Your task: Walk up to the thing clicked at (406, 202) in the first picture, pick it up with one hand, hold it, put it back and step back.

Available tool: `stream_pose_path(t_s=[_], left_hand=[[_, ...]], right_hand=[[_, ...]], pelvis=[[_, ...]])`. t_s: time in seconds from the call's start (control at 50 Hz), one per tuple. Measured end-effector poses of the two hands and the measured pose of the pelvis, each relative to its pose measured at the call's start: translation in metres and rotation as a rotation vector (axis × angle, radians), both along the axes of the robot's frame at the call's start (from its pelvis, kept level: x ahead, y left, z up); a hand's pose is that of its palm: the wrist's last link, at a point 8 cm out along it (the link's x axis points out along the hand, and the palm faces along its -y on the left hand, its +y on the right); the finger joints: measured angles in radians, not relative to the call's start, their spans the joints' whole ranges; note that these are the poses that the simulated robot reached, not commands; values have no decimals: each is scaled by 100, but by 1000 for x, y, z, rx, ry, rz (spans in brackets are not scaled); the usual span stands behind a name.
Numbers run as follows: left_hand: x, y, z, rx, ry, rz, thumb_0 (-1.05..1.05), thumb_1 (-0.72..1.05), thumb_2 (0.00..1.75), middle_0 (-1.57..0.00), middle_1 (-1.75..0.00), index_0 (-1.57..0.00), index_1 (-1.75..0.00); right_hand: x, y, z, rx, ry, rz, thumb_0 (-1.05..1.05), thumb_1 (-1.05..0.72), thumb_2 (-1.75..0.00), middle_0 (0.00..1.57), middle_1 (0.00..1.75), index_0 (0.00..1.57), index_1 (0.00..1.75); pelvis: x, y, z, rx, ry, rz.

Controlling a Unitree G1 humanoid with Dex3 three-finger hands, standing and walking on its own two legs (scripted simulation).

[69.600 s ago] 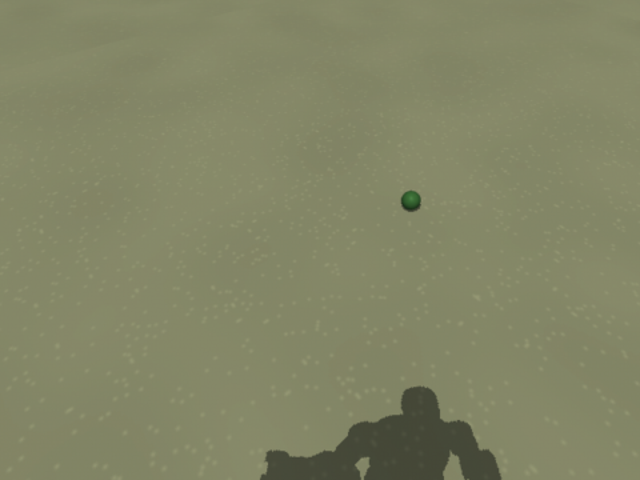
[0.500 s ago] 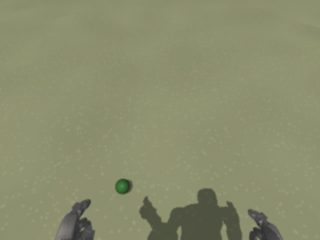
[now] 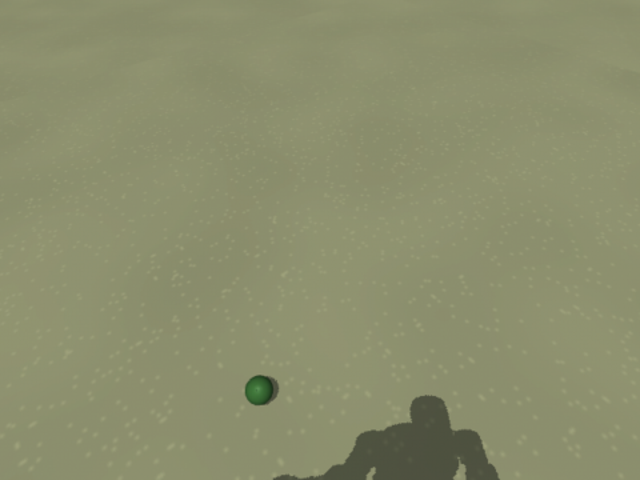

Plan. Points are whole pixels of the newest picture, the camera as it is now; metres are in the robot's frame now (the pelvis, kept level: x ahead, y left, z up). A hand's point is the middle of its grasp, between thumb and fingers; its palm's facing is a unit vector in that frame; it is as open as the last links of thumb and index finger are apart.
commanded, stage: stand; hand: left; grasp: from above
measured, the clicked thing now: (259, 390) +0.53 +0.25 -0.73
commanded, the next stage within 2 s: step back in 1.92 s
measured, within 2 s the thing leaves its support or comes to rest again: neither
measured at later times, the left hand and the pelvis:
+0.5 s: hand out of the picture +0.05 +0.23 -0.15, palm faces +0.02 -0.94 -0.35, open 7.4 cm; pelvis -0.01 -0.01 +0.01, yaw +0 degrees
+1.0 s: hand out of the picture +0.08 +0.23 -0.15, palm faces +0.01 -0.94 -0.34, open 7.4 cm; pelvis +0.01 -0.01 +0.01, yaw -1 degrees
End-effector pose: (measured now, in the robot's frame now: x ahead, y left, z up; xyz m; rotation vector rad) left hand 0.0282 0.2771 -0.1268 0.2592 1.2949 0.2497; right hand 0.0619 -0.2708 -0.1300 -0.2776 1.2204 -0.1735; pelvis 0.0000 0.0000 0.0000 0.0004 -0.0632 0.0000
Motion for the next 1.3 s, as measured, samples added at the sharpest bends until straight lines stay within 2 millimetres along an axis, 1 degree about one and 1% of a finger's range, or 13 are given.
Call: stream_pose_path(t_s=[0.18, 0.48, 0.64, 0.8, 1.06, 1.3], left_hand=[[0, 2, 7, 17, 0, -3, 0, 90, 90, -21, -30, -20, -30], [12, 1, 11, 23, -10, -18, 0, 91, 90, -21, -30, -20, -30], [20, -3, 10, 13, -9, -25, 0, 90, 90, -21, -30, -20, -30], [31, -5, 10, 7, -11, -33, 0, 90, 90, -21, -30, -20, -30], [48, -4, 13, 12, -26, -38, 0, 91, 90, -21, -30, -20, -30], [56, -4, 15, 15, -38, -48, 0, 91, 90, -21, -30, -20, -30]], right_hand=[[-1, -5, 2, 9, 2, -7, 0, -90, -90, 20, 30, 20, 30], [-13, -22, 5, -9, 41, -19, 0, -91, -90, 20, 30, 20, 30], [-14, -26, 6, -16, 57, -21, 0, -91, -90, 20, 30, 20, 30], [-8, -27, 6, -16, 58, -20, 0, -91, -90, 20, 30, 20, 30], [11, -28, 8, -15, 32, -12, 0, -90, -90, 20, 30, 20, 30], [18, -33, 10, -21, 19, -13, 0, -90, -90, 20, 30, 20, 30]], pelvis=[[-4, -4, 4, 0, -12, 1], [-5, -11, 7, -2, -6, 0], [-2, -13, 7, -4, 1, -3], [3, -14, 8, -2, 10, -6], [11, -15, 8, 0, 16, -11], [15, -16, 9, -1, 21, -12]])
